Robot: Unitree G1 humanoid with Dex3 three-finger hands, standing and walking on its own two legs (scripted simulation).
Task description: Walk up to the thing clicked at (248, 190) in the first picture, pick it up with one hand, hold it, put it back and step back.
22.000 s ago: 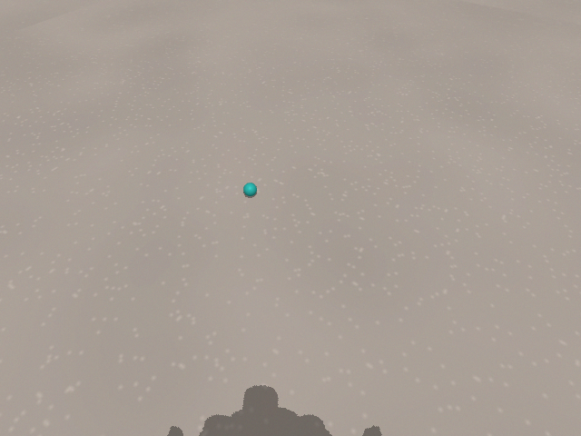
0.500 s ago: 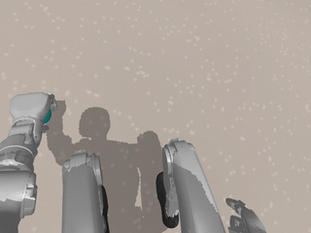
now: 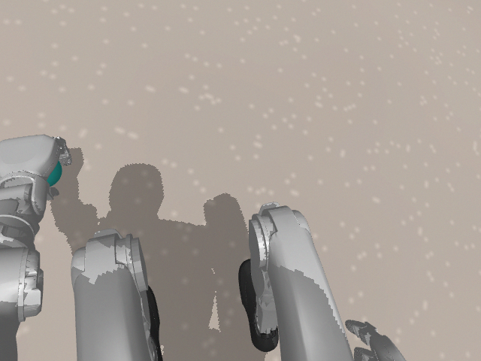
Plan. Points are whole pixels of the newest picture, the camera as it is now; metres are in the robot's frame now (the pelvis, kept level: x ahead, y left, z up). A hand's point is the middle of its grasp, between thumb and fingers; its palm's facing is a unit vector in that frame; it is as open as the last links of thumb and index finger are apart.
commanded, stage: lower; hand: left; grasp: from above
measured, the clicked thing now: (40, 170) +0.45 +0.28 -0.19
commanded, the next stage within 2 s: rest in 0.32 s
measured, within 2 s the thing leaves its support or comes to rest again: rests again in 1.46 s
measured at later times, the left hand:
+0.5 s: hand (56, 182) +0.44 +0.27 -0.24, palm faces -0.47 -0.07 -0.88, open 7.6 cm
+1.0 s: hand (64, 181) +0.45 +0.27 -0.28, palm faces -0.47 -0.10 -0.88, open 7.6 cm
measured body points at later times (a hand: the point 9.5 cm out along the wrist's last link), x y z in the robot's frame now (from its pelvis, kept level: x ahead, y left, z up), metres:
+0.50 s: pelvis +0.01 +0.00 -0.04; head +0.26 +0.06 +0.33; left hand +0.46 +0.27 -0.19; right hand +0.05 -0.28 -0.14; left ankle +0.08 +0.13 -0.32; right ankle +0.10 -0.13 -0.32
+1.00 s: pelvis +0.01 +0.00 -0.06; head +0.27 +0.07 +0.30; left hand +0.47 +0.27 -0.23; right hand +0.04 -0.28 -0.15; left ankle +0.08 +0.13 -0.32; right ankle +0.10 -0.13 -0.32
